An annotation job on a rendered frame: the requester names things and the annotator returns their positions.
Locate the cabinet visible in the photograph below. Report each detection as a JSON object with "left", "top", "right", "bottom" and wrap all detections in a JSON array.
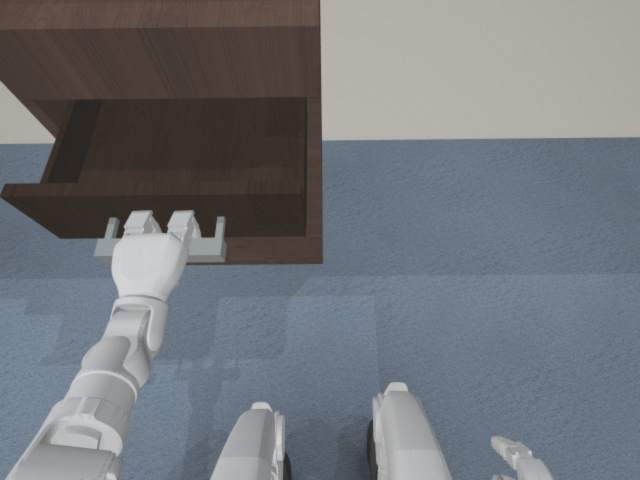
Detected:
[{"left": 0, "top": 0, "right": 323, "bottom": 265}]

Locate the drawer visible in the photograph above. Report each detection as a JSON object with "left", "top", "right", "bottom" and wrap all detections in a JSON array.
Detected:
[{"left": 0, "top": 97, "right": 308, "bottom": 239}]

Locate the left robot hand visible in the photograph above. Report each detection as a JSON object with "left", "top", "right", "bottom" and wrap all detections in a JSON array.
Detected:
[{"left": 111, "top": 210, "right": 201, "bottom": 302}]

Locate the left robot forearm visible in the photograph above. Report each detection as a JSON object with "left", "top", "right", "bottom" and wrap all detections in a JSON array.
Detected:
[{"left": 5, "top": 295, "right": 169, "bottom": 480}]

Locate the left robot upper arm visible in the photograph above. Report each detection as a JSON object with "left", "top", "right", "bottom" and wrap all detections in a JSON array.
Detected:
[{"left": 15, "top": 443, "right": 124, "bottom": 480}]

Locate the handle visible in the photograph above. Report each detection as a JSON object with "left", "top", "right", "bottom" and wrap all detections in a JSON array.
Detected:
[{"left": 94, "top": 216, "right": 227, "bottom": 263}]

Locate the right robot hand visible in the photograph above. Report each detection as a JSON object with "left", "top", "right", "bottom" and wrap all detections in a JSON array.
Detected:
[{"left": 491, "top": 436, "right": 554, "bottom": 480}]

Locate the right robot thigh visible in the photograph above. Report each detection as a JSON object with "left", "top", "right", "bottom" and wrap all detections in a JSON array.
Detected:
[{"left": 373, "top": 391, "right": 452, "bottom": 480}]

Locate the left robot thigh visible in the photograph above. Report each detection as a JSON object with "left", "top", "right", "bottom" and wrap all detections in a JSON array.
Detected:
[{"left": 210, "top": 409, "right": 285, "bottom": 480}]

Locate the robot thigh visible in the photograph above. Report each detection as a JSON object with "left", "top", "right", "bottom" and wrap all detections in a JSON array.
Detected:
[
  {"left": 373, "top": 391, "right": 452, "bottom": 480},
  {"left": 210, "top": 409, "right": 285, "bottom": 480}
]

